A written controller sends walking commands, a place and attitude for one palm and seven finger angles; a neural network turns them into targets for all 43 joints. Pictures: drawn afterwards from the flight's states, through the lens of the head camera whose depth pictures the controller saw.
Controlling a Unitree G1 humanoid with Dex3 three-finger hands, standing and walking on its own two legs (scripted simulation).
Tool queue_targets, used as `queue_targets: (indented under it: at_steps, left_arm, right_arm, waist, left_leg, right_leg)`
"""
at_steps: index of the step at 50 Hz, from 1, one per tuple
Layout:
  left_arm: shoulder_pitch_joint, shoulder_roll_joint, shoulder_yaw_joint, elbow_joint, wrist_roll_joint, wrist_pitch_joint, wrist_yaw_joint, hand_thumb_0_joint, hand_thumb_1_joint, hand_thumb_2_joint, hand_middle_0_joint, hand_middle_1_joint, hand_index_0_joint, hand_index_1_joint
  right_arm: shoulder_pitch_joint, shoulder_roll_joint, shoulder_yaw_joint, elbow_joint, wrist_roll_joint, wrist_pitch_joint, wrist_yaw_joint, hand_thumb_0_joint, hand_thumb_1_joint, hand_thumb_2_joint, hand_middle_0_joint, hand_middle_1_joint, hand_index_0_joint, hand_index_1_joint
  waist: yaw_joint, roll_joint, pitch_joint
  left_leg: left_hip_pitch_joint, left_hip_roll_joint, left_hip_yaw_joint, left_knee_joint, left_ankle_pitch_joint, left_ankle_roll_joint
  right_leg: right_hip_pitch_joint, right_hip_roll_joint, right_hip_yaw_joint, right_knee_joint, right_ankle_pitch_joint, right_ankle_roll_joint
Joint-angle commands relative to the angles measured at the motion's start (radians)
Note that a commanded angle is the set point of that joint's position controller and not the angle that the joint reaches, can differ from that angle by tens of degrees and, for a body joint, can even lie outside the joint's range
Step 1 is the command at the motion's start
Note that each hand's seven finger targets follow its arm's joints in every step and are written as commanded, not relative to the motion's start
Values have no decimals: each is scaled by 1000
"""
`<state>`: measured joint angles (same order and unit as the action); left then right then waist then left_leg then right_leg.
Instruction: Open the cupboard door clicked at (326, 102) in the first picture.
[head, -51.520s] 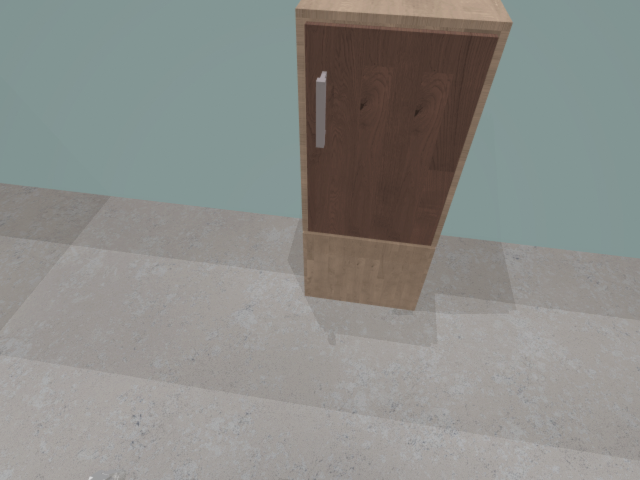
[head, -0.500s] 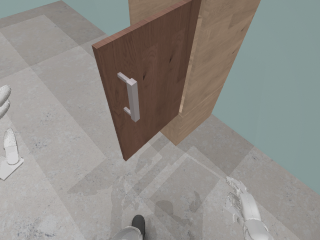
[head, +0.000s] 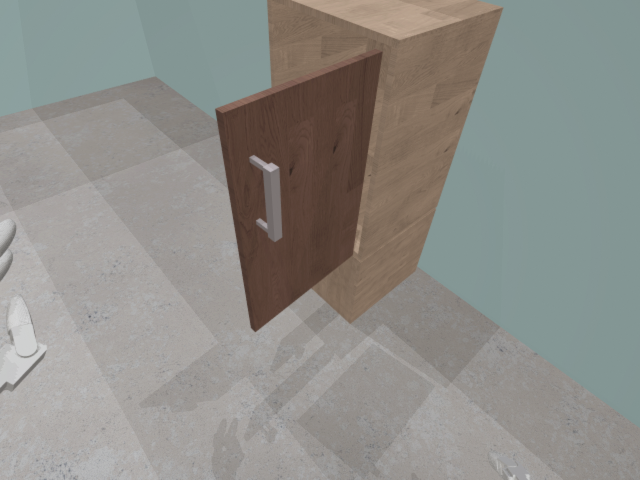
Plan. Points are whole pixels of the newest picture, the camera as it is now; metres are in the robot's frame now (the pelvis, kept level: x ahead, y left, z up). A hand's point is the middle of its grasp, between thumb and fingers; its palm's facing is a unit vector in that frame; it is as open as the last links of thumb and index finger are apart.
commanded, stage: stop stepping back and stand still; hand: left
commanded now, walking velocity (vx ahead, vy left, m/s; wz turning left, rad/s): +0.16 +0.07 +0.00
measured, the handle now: (265, 199) +0.56 +0.14 +0.04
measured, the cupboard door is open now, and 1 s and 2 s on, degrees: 94 94 94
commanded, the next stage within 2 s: let the arm hang, fingers relaxed in 0.42 s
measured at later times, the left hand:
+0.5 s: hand (3, 376) +0.16 +0.29 +0.15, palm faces +0.46 -0.78 -0.42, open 7.4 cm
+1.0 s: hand out of the picture -0.07 +0.21 -0.18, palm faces +0.08 -0.97 -0.22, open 7.1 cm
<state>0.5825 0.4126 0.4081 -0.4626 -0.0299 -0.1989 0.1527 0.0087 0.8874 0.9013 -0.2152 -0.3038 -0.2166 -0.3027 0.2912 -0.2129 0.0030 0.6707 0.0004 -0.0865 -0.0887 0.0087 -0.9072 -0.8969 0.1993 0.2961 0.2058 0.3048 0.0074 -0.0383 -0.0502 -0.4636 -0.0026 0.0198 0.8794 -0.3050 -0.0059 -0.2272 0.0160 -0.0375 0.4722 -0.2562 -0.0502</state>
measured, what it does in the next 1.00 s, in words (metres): steps on the spot: left foot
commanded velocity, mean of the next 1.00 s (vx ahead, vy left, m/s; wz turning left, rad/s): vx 0.02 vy -0.02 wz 0.00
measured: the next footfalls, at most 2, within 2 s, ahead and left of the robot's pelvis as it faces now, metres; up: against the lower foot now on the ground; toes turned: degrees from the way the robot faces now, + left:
left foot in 0.12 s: +0.02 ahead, +0.15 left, +0.00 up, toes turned +5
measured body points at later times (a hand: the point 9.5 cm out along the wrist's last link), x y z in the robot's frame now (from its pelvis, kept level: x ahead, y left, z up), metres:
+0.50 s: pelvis -0.03 +0.02 -0.01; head -0.03 +0.03 +0.44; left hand +0.13 +0.33 +0.18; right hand +0.15 -0.19 -0.09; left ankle -0.02 +0.14 -0.74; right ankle +0.00 -0.09 -0.74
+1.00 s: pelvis -0.04 +0.02 +0.00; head -0.02 +0.03 +0.45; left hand -0.07 +0.27 -0.16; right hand -0.05 -0.21 -0.16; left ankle -0.02 +0.14 -0.74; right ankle +0.00 -0.09 -0.74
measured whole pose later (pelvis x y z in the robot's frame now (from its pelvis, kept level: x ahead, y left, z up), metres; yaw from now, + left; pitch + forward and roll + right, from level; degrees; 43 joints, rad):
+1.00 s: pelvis -0.04 +0.02 +0.00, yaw +3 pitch -2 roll +0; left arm 0.30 0.21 0.02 1.09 0.01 0.03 0.02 -0.02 0.97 0.90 -0.20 -0.30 -0.20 -0.30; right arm 0.32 -0.17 0.00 1.10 -0.02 0.03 -0.02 0.00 -0.91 -0.90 0.20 0.30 0.20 0.30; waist 0.00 0.00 0.07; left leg -0.23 0.02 0.02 0.47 -0.21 0.00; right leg -0.23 -0.01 -0.09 0.44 -0.18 -0.02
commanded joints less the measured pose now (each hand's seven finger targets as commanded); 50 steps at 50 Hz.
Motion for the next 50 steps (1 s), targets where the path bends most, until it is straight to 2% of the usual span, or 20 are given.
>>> queue_targets:
  at_steps: [1,3,4,6,7,9,13,17,21,25,26,27,28,30,33,35,38,42,45,50]
  left_arm:
    - [-158,161,87,-115,18,-60,29,0,900,900,-200,-300,-200,-300]
    - [-157,161,91,-177,16,-64,34,0,900,900,-200,-300,-200,-300]
    - [-122,171,106,-193,11,-66,36,0,900,900,-200,-300,-200,-300]
    - [-127,187,129,-269,6,-77,36,0,900,900,-200,-300,-200,-300]
    - [-93,192,144,-246,7,-75,32,0,900,900,-200,-300,-200,-300]
    - [-107,194,142,-258,8,-72,22,0,900,900,-200,-300,-200,-300]
    - [-110,149,116,-191,1,-63,18,0,900,900,-200,-300,-200,-300]
    - [-89,147,118,-171,-10,-59,13,0,900,900,-200,-300,-200,-300]
    - [-125,150,114,-176,-9,-55,12,0,900,900,-200,-300,-200,-300]
    - [-148,158,115,-196,-6,-55,12,0,900,900,-200,-300,-200,-300]
    - [-164,-32,-297,599,83,110,-134,0,900,900,-200,-300,-200,-300]
    - [-130,-80,-278,632,69,182,-153,0,900,900,-200,-300,-200,-300]
    - [-152,-110,-295,659,65,198,-157,0,900,900,-200,-300,-200,-300]
    - [-215,-94,-305,749,70,197,-160,0,900,900,-200,-300,-200,-300]
    - [-289,-28,-313,942,72,188,-152,0,900,900,-200,-300,-200,-300]
    - [-342,-19,-335,1068,61,194,-145,0,900,900,-200,-300,-200,-300]
    - [-354,-59,-364,1237,48,199,-138,0,900,900,-200,-300,-200,-300]
    - [-297,-101,-356,1389,46,195,-132,0,900,900,-200,-300,-200,-300]
    - [-300,-100,-366,1458,42,193,-132,0,900,900,-200,-300,-200,-300]
    - [-281,-115,-371,1532,40,195,-130,0,900,900,-200,-300,-200,-300]
  right_arm:
    - [-155,-109,-41,-156,-11,-97,-22,0,-900,-900,200,300,200,300]
    - [-140,-115,-43,-161,-12,-105,-16,0,-900,-900,200,300,200,300]
    - [-136,-122,-48,-166,-9,-108,-17,0,-900,-900,200,300,200,300]
    - [-150,-145,-55,-194,-1,-107,-6,0,-900,-900,200,300,200,300]
    - [-135,-119,-39,-176,-2,-105,0,0,-900,-900,200,300,200,300]
    - [-149,-108,-33,-175,-6,-111,6,0,-900,-900,200,300,200,300]
    - [-144,-121,-36,-174,2,-117,14,0,-900,-900,200,300,200,300]
    - [-152,-109,-32,-181,-2,-109,17,0,-900,-900,200,300,200,300]
    - [-154,-100,-27,-180,-6,-102,14,0,-900,-900,200,300,200,300]
    - [-165,-100,-26,-187,-4,-100,11,0,-900,-900,200,300,200,300]
    - [-184,-274,-95,73,-9,-104,99,0,-900,-900,200,300,200,300]
    - [-103,-184,-83,62,-7,-29,98,0,-900,-900,200,300,200,300]
    - [-102,-168,-67,52,-17,-3,93,0,-900,-900,200,300,200,300]
    - [-127,-178,-56,45,-29,20,87,0,-900,-900,200,300,200,300]
    - [-119,-173,-51,85,-30,46,85,0,-900,-900,200,300,200,300]
    - [-101,-140,-41,135,-33,71,85,0,-900,-900,200,300,200,300]
    - [-99,-111,-20,215,-32,81,81,0,-900,-900,200,300,200,300]
    - [-73,-91,-21,288,-32,86,70,0,-900,-900,200,300,200,300]
    - [-14,-77,-23,336,-27,93,67,0,-900,-900,200,300,200,300]
    - [56,-52,-27,392,-25,99,64,0,-900,-900,200,300,200,300]
  waist:
    - [-5,-61,62]
    - [-9,-18,34]
    - [-6,29,8]
    - [0,124,-46]
    - [-10,207,-61]
    - [-5,248,-2]
    - [-12,150,38]
    - [-15,82,19]
    - [-18,57,23]
    - [-14,90,18]
    - [-57,101,74]
    - [-34,100,10]
    - [-24,99,5]
    - [-7,-24,5]
    - [-10,-210,-20]
    - [-28,-123,3]
    - [-19,119,27]
    - [0,215,29]
    - [-10,118,70]
    - [-15,48,117]
  left_leg:
    - [120,23,46,-267,-58,36]
    - [218,16,44,-445,-28,48]
    - [257,49,6,-505,13,59]
    - [315,153,-124,-478,301,83]
    - [313,165,-144,-507,360,83]
    - [254,203,-146,-544,330,88]
    - [132,166,-82,-522,140,62]
    - [122,95,-28,-482,-43,39]
    - [158,63,-8,-444,-28,31]
    - [187,64,-19,-475,56,25]
    - [111,104,-64,-316,208,39]
    - [160,114,-45,-359,266,35]
    - [100,141,-92,-395,205,64]
    - [42,160,-148,-423,199,92]
    - [130,58,-59,-328,192,48]
    - [203,29,-23,-323,147,30]
    - [210,82,-73,-451,192,32]
    - [162,93,-88,-517,64,32]
    - [176,89,-81,-526,28,30]
    - [185,85,-71,-540,-5,37]
  right_leg:
    - [-80,-254,237,-249,-263,-72]
    - [-42,-210,210,-179,-186,-40]
    - [-1,-168,166,-107,-74,-10]
    - [10,-64,80,45,152,39]
    - [-4,-36,24,106,142,51]
    - [-25,-21,-17,130,-4,63]
    - [78,-19,0,33,78,50]
    - [64,-52,97,-32,52,23]
    - [12,-82,149,-96,-3,12]
    - [28,-70,115,-98,70,28]
    - [-108,-144,50,74,221,9]
    - [-111,-117,61,90,199,13]
    - [-101,-92,23,122,87,25]
    - [-32,-76,18,129,57,27]
    - [1,-169,115,-5,215,-15]
    - [-54,-205,141,-61,184,-44]
    - [-22,-133,85,-43,76,0]
    - [70,-116,75,-100,27,4]
    - [41,-123,75,-146,-24,-1]
    - [0,-123,66,-172,-90,2]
